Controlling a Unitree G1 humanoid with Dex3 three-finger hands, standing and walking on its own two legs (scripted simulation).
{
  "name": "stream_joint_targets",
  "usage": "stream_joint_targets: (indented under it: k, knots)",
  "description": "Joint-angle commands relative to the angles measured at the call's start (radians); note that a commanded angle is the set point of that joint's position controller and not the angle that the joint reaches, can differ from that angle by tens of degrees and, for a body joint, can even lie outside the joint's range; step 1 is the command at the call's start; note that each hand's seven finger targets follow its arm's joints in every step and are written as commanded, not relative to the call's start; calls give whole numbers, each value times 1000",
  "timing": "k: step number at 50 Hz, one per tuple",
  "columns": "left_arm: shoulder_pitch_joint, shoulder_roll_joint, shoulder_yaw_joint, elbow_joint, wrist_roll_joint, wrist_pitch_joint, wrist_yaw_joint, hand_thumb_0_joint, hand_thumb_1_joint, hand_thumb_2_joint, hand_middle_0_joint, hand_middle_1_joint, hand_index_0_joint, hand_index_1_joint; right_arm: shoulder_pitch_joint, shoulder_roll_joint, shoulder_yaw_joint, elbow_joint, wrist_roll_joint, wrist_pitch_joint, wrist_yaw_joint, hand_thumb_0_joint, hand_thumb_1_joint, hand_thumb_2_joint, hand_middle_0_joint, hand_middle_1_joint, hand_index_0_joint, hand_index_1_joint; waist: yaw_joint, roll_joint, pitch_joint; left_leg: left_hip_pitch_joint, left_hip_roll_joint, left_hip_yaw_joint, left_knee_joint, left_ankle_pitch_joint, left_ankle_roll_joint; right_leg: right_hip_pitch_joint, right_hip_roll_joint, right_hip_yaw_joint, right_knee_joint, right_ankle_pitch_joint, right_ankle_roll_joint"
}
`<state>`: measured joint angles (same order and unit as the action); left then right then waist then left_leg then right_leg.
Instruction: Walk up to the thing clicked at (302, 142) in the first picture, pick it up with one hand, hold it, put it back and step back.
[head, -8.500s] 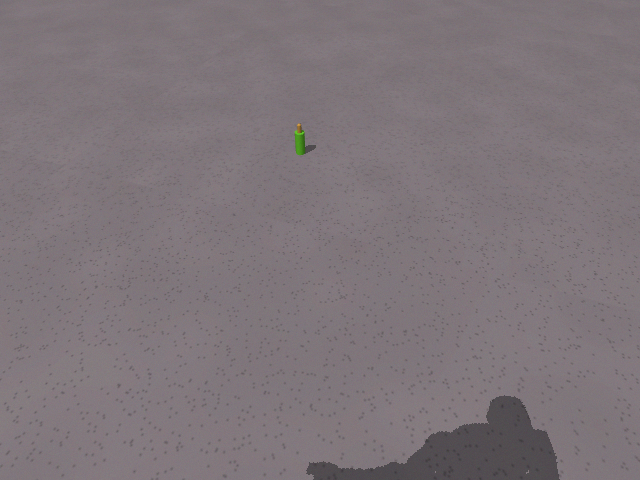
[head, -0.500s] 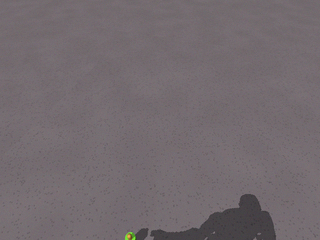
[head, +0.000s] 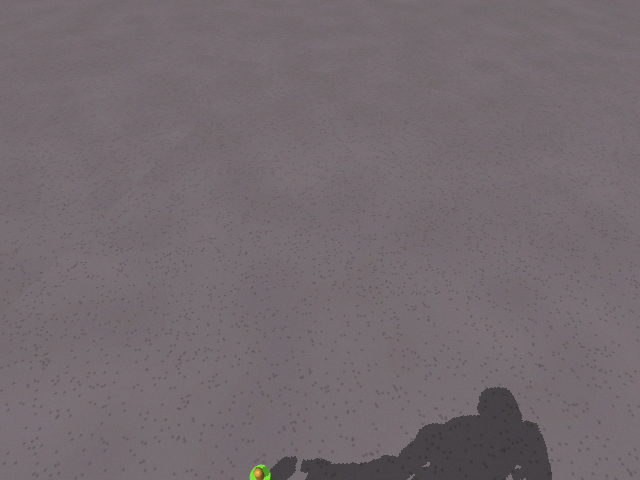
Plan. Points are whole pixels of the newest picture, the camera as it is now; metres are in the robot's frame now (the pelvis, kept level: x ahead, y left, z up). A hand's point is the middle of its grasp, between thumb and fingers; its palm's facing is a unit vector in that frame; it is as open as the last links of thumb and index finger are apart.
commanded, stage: stand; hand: left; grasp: from the side
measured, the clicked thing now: (261, 479) +0.30 +0.17 -0.69
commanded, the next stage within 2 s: go down in 0.34 s
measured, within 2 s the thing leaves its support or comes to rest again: neither
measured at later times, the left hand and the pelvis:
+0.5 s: hand out of the picture +0.09 +0.25 -0.16, palm faces +0.01 -0.94 -0.34, open 7.6 cm; pelvis +0.00 +0.00 +0.00, yaw +1 degrees
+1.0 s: hand out of the picture +0.14 +0.27 -0.21, palm faces +0.05 -0.96 -0.28, open 16.1 cm; pelvis -0.02 +0.01 -0.08, yaw +0 degrees
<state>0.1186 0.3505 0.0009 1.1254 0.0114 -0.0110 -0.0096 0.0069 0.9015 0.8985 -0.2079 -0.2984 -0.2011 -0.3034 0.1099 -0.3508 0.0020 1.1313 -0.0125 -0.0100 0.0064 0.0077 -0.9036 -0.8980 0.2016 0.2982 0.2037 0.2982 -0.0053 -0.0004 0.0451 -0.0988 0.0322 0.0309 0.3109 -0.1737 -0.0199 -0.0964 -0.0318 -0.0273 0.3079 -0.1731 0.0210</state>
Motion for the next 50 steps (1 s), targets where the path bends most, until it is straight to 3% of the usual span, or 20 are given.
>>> stream_joint_targets:
  k: [1, 21, 22, 23, 24, 25, 26, 27, 28, 30, 31, 33, 36, 37, 39, 41, 43, 44, 46, 50]
  knots:
    - [-36, 219, 37, -58, -2, -20, 17, 0, 900, 900, -200, -300, -200, -301, -39, -208, -39, -54, 2, -18, -11, 0, -900, -900, 200, 300, 200, 300, 3, -4, -57, 6, 110, -89, -53, 111, 30, -7, -109, 92, -44, 114, -33]
    - [-31, 218, 38, -61, 0, -20, 18, 0, 900, 900, -200, -300, -200, -301, -37, -216, -43, -59, 1, -17, -12, 0, -900, -900, 200, 300, 200, 300, 4, 7, -70, 21, 111, -86, -43, 122, 36, -1, -114, 94, -43, 136, -36]
    - [-30, 216, 36, -60, 0, -20, 18, 0, 820, 820, -120, -220, -120, -221, -39, -217, -42, -58, 2, -17, -12, 0, -980, -928, 215, 299, 208, 299, 4, 10, -71, 19, 113, -88, -44, 126, 37, 3, -113, 91, -44, 140, -35]
    - [-381, 55, 45, -410, -52, -113, 34, 0, 740, 740, -40, -140, -40, -141, -9, -45, 7, -344, 71, -68, -34, 0, -1027, -934, 198, 300, 199, 300, -118, 14, 25, -126, -30, 26, 29, -5, 33, -230, 30, 11, 29, 54, -24]
    - [-506, 113, 66, -357, -51, -109, 42, 0, 660, 660, 0, -60, 0, -61, 34, -79, -4, -291, 72, -68, -45, 0, -994, -931, 198, 300, 199, 300, -87, -16, -18, -115, -32, 21, 49, -32, 35, -181, 27, 0, 38, 11, -22]
    - [-297, 194, 126, -144, -32, -63, 51, 0, 580, 580, 0, -53, 0, -49, 69, -103, -16, -271, 70, -58, -50, 0, -1009, -937, 198, 301, 199, 301, -59, -24, -8, -153, -42, 24, 65, -55, 36, -183, 30, -11, 41, -33, -30]
    - [-216, 186, 140, -76, -25, -45, 38, 0, 500, 500, 0, -57, -1, -49, 78, -106, -28, -303, 68, -48, -48, 0, -980, -928, 199, 301, 199, 301, -32, -47, -5, -190, -36, 28, 101, -37, 35, -206, 35, -15, 71, -38, -31]
    - [-279, 214, 142, -108, -5, -46, 28, 0, 420, 420, 0, -65, 0, -55, 91, -106, -44, -324, 61, -49, -54, 0, -982, -929, 198, 300, 199, 300, -34, -56, -81, -193, -37, 22, 134, -4, 37, -213, 34, -13, 104, -6, -32]
    - [-328, 275, 188, -161, 6, -59, 23, 0, 364, 340, 0, -83, 0, -73, 112, -108, -58, -335, 55, -55, -61, 0, -959, -921, 199, 300, 200, 300, -24, -20, -173, -182, -38, 20, 163, 24, 35, -192, 27, -4, 143, 41, -29]
    - [-160, 252, 222, -61, 45, -37, -7, 0, 278, 262, -1, -85, -12, -72, 153, -101, -79, -359, 35, -62, -51, 0, -949, -916, 199, 300, 200, 300, -14, -19, -245, -253, -43, 10, 249, 83, 32, -208, 24, -4, 230, 108, -30]
    - [-92, 236, 235, -50, 60, -29, -21, 0, 227, 257, -7, -95, -16, -84, 164, -95, -87, -375, 28, -64, -43, 0, -939, -914, 199, 300, 200, 300, 11, -14, -270, -287, -45, 7, 281, 103, 29, -216, 24, -5, 265, 121, -34]
    - [-73, 239, 266, -131, 65, -21, -31, 0, 112, 208, -32, -101, -39, -89, 155, -85, -96, -427, 27, -68, -40, 0, -928, -909, 199, 300, 200, 300, 37, 39, -338, -289, -50, 11, 304, 123, 22, -208, 24, 1, 303, 133, -39]
    - [-113, 189, 246, -149, 65, 8, -46, 0, -20, 187, -40, -103, -40, -98, 120, -73, -89, -480, 28, -74, -33, 0, -894, -901, 199, 300, 200, 300, 11, 45, -239, -390, -40, -4, 356, 54, 14, -337, 34, -10, 346, 35, -45]
    - [-129, 208, 261, -177, 67, 9, -51, 0, -99, 169, -41, -101, -41, -97, 112, -74, -93, -501, 29, -77, -30, 0, -889, -899, 199, 301, 199, 301, 14, 35, -235, -429, -35, -10, 382, 14, 16, -377, 35, -12, 365, -11, -46]
    - [-117, 231, 289, -238, 60, 4, -67, 0, -227, 141, -46, -88, -43, -89, 102, -75, -99, -536, 29, -88, -27, 0, -890, -900, 199, 300, 199, 300, 13, 37, -259, -480, -28, -17, 435, -37, 18, -445, 39, -16, 422, -70, -48]
    - [-41, 201, 297, -251, 51, -1, -89, 0, -325, 123, -49, -101, -49, -99, 104, -80, -106, -575, 29, -102, -25, 0, -876, -896, 199, 300, 200, 300, 3, 15, -275, -533, -23, -23, 491, -57, 23, -494, 39, -20, 482, -85, -45]
    - [-89, 215, 298, -416, 44, -24, -109, 0, -399, 94, -60, -107, -62, -103, 116, -68, -109, -594, 29, -113, -28, 0, -881, -896, 199, 300, 200, 300, -1, 52, -341, -545, -22, -24, 538, -62, 24, -536, 36, -13, 534, -84, -44]
    - [-74, 236, 317, -462, 43, -29, -114, 0, -428, 86, -62, -100, -62, -98, 115, -69, -113, -612, 28, -120, -32, 0, -881, -895, 199, 300, 200, 300, 0, 65, -389, -541, -19, -30, 559, -31, 22, -541, 36, -17, 561, -58, -44]
    - [-47, 210, 303, -539, 38, -30, -122, 0, -459, 85, -68, -112, -68, -111, 122, -60, -109, -621, 27, -128, -39, 0, -886, -897, 199, 300, 200, 300, -17, 62, -394, -559, -16, -30, 595, -44, 25, -585, 34, -12, 592, -66, -43]
    - [52, 219, 337, -628, 29, -5, -120, 0, -494, 80, -69, -109, -69, -108, 111, -59, -111, -651, 26, -140, -49, 0, -899, -900, 199, 301, 199, 301, -16, 71, -404, -602, -6, -43, 632, -60, 19, -640, 35, -16, 646, -100, -43]
